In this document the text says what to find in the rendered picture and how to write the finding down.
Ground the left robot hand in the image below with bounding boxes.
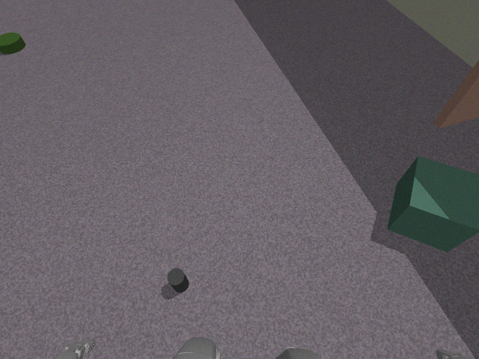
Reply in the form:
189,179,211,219
55,339,95,359

